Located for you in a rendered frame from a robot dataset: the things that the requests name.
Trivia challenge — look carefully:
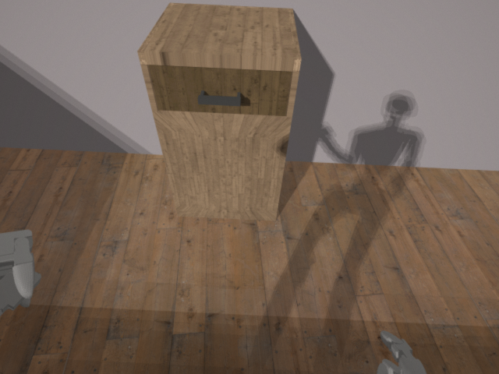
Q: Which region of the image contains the robot left hand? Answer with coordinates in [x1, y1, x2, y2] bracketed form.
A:
[0, 229, 41, 316]

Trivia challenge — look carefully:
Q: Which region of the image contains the robot right hand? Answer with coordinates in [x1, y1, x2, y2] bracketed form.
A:
[377, 330, 426, 374]

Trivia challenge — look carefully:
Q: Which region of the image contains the handle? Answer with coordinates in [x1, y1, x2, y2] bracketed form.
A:
[197, 90, 241, 106]

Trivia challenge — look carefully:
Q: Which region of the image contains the drawer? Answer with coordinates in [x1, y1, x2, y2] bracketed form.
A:
[149, 65, 291, 116]

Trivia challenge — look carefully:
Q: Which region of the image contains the cabinet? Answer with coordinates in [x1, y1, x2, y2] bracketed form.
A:
[137, 3, 302, 221]

